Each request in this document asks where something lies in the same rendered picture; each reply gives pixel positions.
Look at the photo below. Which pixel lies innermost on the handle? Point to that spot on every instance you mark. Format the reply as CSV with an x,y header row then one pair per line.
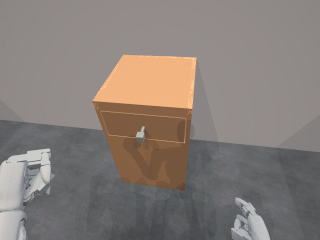
x,y
140,136

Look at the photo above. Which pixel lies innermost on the right robot hand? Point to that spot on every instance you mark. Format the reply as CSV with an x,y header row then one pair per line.
x,y
253,228

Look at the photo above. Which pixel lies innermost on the left robot forearm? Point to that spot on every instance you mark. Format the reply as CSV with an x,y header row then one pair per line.
x,y
12,224

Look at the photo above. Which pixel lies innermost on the drawer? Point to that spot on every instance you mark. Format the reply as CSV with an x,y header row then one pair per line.
x,y
157,127

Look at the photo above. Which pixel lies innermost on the cabinet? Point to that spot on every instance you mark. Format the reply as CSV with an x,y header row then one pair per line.
x,y
150,85

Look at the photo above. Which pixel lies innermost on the left robot hand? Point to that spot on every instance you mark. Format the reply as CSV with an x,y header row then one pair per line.
x,y
15,177

